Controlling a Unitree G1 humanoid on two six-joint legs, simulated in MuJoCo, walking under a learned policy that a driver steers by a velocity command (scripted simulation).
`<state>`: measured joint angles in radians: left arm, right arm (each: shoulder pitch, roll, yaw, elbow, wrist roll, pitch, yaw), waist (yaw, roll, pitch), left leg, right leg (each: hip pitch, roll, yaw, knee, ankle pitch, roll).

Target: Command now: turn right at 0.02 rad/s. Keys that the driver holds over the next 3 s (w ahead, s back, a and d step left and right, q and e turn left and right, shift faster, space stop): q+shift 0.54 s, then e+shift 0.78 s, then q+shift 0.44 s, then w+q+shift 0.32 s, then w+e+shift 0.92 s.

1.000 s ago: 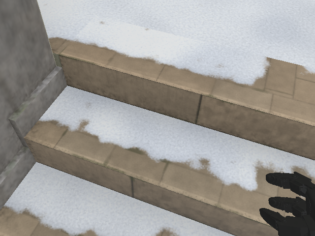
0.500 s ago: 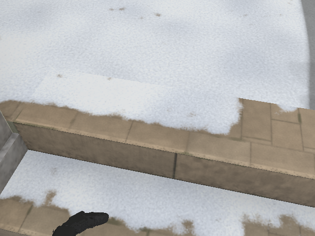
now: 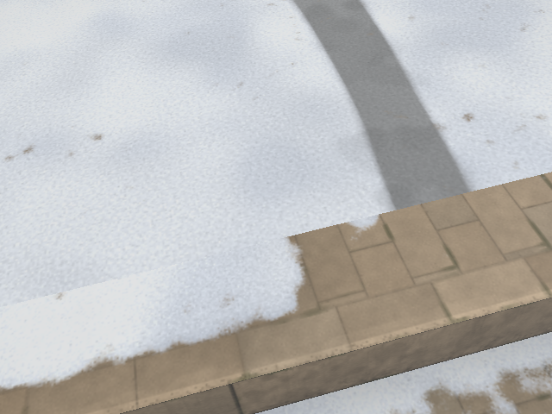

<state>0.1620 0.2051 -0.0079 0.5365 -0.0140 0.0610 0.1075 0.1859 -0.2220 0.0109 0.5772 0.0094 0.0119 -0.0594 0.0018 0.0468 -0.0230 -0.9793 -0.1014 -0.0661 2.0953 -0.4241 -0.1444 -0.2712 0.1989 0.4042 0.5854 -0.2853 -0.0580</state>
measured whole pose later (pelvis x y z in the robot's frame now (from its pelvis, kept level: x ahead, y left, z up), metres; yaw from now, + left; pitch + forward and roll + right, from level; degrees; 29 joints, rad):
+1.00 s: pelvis +0.19 +0.17 +0.14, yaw +14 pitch -1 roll -1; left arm 0.43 0.22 0.04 0.61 0.01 0.06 0.05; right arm -0.02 -0.21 0.00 0.52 0.00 0.00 -0.03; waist 0.09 0.08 -0.02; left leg -0.56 -0.05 -0.11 1.47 -0.48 -0.05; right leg -0.36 0.10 0.00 0.75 -0.38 -0.08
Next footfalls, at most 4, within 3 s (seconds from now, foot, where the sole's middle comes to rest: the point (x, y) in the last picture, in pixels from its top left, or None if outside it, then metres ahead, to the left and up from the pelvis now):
0.32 left None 0.15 0.30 -0.61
0.88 right None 0.27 0.10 -0.61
1.36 left None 0.29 0.33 -0.61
1.62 right None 0.26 0.11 -0.61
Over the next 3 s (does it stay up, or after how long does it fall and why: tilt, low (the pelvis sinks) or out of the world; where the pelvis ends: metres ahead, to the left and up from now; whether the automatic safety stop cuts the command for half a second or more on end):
stays up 0.47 0.39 0.32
